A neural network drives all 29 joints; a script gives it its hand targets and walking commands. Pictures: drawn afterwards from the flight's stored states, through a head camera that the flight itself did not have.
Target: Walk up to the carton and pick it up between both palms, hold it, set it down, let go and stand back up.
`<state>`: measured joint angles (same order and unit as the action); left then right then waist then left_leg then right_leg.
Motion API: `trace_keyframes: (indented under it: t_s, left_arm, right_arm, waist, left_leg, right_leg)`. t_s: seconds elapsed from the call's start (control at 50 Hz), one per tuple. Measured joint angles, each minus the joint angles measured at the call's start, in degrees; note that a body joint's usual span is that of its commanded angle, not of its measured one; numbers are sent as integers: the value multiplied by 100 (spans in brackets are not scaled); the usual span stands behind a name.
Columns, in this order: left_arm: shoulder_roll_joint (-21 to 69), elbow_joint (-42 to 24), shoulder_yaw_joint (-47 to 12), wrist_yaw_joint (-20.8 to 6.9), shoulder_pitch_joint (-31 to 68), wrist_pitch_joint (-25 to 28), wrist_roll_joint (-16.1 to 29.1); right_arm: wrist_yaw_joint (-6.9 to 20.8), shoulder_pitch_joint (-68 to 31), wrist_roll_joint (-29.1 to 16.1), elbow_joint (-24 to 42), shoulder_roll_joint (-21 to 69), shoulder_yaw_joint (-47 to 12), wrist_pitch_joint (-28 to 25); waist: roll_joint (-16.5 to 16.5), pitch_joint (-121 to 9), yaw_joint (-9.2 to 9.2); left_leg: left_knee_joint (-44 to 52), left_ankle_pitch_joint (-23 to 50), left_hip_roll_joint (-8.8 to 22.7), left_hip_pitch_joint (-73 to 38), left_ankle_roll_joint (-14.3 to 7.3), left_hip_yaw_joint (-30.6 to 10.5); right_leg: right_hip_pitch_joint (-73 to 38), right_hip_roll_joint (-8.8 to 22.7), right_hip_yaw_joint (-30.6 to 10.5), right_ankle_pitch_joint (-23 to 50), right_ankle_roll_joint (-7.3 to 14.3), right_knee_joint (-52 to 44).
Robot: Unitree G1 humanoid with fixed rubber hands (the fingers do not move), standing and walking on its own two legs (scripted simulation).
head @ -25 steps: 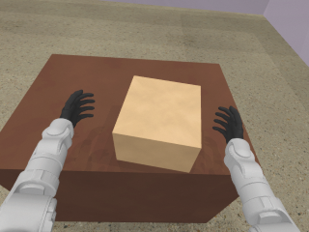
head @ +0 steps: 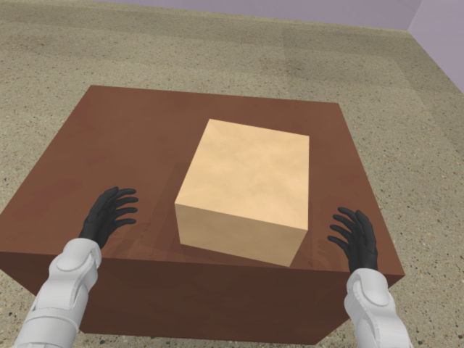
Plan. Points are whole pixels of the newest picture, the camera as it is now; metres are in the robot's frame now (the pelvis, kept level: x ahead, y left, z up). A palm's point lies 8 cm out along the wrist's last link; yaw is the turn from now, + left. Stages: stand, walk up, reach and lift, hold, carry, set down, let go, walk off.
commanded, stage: set down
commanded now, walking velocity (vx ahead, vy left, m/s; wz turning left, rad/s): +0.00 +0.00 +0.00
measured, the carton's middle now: (246, 188) +0.45 -0.02 -0.02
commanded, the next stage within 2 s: let go in 1.58 s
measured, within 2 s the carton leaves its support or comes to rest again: neither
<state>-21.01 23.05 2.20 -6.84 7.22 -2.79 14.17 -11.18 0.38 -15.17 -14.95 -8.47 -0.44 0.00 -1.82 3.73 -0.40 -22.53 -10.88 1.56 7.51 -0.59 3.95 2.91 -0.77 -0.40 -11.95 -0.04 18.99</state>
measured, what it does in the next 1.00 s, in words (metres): stands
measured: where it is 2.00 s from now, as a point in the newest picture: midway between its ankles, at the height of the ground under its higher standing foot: outside the picture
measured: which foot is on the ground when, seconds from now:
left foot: down 0.00-1.00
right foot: down 0.00-1.00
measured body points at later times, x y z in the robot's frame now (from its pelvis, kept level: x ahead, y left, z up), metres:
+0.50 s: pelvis +0.01 +0.00 +0.00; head +0.01 +0.01 +0.45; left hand +0.22 +0.25 +0.00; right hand +0.22 -0.20 +0.00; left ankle +0.02 +0.11 -0.75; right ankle -0.01 -0.12 -0.75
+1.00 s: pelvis +0.02 -0.01 +0.00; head +0.02 +0.00 +0.45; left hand +0.20 +0.24 -0.04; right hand +0.20 -0.22 -0.04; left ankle +0.02 +0.11 -0.75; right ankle -0.01 -0.12 -0.75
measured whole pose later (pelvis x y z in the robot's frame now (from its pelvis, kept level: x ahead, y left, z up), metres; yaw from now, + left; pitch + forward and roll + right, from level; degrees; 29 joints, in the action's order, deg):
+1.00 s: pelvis +0.02 -0.01 +0.00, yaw +0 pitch -5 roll +0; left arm -17.5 19.5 -0.4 -5.4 -15.2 1.4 9.6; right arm -6.0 17.7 -6.2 -19.8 -7.4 -0.3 -7.1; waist -0.5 4.7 1.9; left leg -20.5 -11.7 1.6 3.4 0.4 3.8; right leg -0.8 -0.9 -0.3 -13.5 0.7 18.0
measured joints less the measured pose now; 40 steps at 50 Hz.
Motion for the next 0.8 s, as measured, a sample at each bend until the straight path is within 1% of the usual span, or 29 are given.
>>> trace_keyframes:
  t_s: [0.2,0.3,0.4,0.5,0.62,0.8]
  left_arm:
    - [-53,-448,-174,-37,-991,572,165]
    - [-152,-602,-239,-63,-1361,858,240]
    - [-215,-729,-272,-97,-1705,1000,270]
    - [-217,-800,-331,-90,-1969,994,262]
    - [-162,-790,-387,-30,-2084,863,201]
    - [38,-621,-328,39,-2113,614,-73]
  right_arm:
    - [18,926,208,504,186,-22,-288]
    - [23,1223,256,596,229,-64,-491]
    - [23,1483,280,584,258,-96,-638]
    - [55,1676,341,515,278,-67,-681]
    - [142,1697,470,388,255,5,-592]
    - [310,1642,650,42,186,9,-519]
  waist:
    - [36,105,111]
    - [36,127,159]
    - [33,129,193]
    - [45,119,226]
    - [73,103,245]
    - [110,92,230]
  left_leg:
    - [-37,-49,1,-35,18,-11]
    - [-65,-76,0,-25,29,-33]
    - [-84,-113,-4,-70,39,-61]
    - [-98,-149,-10,-120,45,-77]
    - [-63,-156,-21,-179,42,-69]
    - [79,-119,-19,-307,56,-42]
  right_leg:
    - [-14,-2,10,-84,20,90]
    - [-8,-2,31,-124,29,128]
    - [-73,0,57,-161,34,126]
    - [-139,5,72,-191,36,117]
    - [-193,15,64,-200,33,90]
    - [-304,11,36,-159,41,-41]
